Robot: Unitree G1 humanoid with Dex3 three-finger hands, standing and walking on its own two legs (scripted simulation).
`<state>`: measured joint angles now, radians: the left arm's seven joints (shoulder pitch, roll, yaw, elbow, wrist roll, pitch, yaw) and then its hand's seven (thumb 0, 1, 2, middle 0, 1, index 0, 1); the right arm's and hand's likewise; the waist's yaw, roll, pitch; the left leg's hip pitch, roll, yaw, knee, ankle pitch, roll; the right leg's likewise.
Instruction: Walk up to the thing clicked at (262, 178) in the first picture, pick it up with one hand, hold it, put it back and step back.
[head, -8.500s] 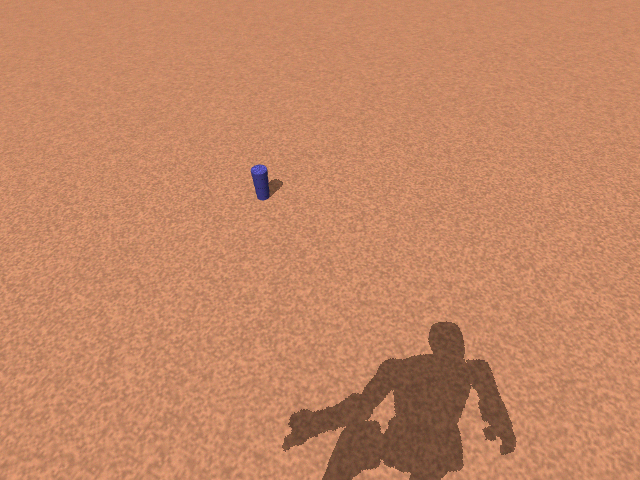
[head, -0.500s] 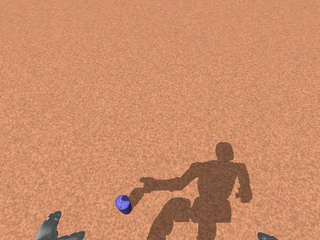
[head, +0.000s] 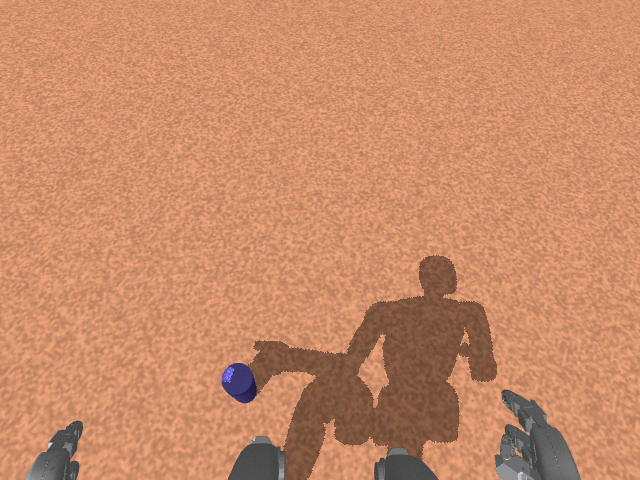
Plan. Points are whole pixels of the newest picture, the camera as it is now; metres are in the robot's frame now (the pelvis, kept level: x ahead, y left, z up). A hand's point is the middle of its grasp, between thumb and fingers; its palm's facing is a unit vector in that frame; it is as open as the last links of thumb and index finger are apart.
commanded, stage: go down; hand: left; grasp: from the side
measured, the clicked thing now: (241, 385) +0.37 +0.21 -0.61
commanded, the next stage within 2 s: none
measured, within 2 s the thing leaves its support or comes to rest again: neither
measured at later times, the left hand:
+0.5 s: hand (102, 438) +0.21 +0.34 -0.20, palm faces +0.17 -0.95 -0.25, open 17.5 cm
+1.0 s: hand (101, 407) +0.26 +0.38 -0.25, palm faces +0.19 -0.96 -0.19, open 17.1 cm
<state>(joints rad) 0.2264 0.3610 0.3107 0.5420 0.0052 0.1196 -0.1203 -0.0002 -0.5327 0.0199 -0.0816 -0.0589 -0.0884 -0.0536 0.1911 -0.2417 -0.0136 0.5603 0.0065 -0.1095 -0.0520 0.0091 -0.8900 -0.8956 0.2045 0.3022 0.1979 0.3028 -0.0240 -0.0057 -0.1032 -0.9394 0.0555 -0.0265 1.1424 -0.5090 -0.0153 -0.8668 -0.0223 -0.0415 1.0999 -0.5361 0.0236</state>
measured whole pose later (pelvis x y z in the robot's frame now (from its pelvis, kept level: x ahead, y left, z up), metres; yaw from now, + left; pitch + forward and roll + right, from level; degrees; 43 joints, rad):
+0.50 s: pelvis -0.04 +0.00 -0.12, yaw -1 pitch +29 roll -4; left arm -0.01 0.50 0.51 0.68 -0.10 -0.22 -0.34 -0.01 -0.59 0.03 -0.08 -0.08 -0.08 -0.08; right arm 0.11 -0.29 0.00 0.58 -0.02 -0.18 -0.05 0.01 -0.91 -0.90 0.21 0.30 0.20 0.30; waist -0.01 -0.03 -0.16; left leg -1.51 0.05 -0.06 1.63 -0.63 -0.02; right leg -1.43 -0.02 -0.04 1.60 -0.68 0.02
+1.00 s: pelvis -0.06 +0.00 -0.21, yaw -4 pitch +33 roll -6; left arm -0.28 0.68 0.72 0.88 -0.17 -0.35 -0.55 -0.01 -0.48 0.09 -0.06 -0.11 -0.06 -0.11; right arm 0.08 -0.33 0.03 0.66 -0.03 -0.17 -0.05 0.01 -0.90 -0.90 0.21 0.30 0.20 0.30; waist -0.01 -0.03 -0.15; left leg -1.88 0.06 -0.11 1.95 -0.66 -0.03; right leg -1.78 0.00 -0.06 1.91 -0.71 0.01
